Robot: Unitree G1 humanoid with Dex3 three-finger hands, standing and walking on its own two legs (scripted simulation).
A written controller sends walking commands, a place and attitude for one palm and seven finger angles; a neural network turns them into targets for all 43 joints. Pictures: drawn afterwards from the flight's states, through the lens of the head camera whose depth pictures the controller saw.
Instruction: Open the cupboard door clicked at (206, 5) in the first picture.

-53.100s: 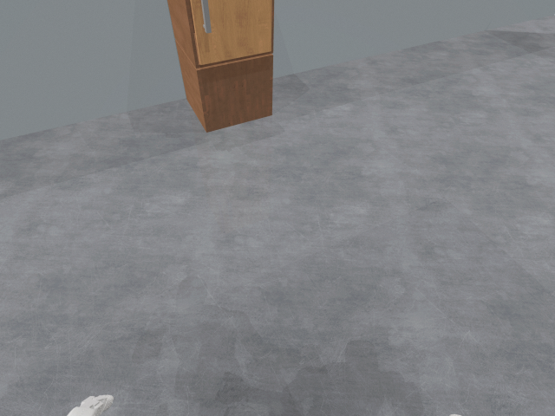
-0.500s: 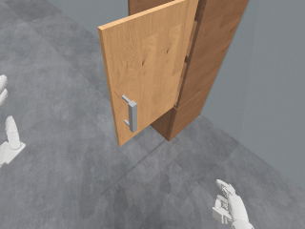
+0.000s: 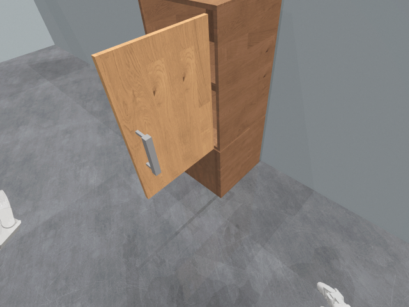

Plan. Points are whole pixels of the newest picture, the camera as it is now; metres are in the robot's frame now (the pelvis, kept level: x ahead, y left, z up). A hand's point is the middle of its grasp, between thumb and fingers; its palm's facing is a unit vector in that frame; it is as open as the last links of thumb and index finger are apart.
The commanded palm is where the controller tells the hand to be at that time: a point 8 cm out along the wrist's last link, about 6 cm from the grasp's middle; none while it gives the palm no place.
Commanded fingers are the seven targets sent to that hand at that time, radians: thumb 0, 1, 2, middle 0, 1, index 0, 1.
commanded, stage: stop stepping back and stand still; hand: left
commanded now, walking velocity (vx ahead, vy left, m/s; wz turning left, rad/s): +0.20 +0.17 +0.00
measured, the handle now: (148, 153) +0.61 +0.23 -0.10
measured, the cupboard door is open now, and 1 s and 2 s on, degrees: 89 89 89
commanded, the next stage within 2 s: let the arm hang, fingers relaxed in 0.44 s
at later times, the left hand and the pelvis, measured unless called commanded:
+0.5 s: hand out of the picture +0.15 +0.28 +0.16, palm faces +0.52 -0.69 -0.49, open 7.4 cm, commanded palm +0.10 +0.30 +0.17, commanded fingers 0.00 0.90 0.90 -0.20 -0.30 -0.20 -0.30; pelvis -0.03 -0.01 -0.01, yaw +2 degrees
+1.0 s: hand out of the picture -0.01 +0.20 -0.18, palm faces +0.09 -0.98 -0.17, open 7.1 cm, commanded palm none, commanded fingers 0.00 0.90 0.90 -0.20 -0.30 -0.20 -0.30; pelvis -0.02 +0.02 +0.00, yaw +4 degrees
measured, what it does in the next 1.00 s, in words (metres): steps on the spot: left foot, then left foot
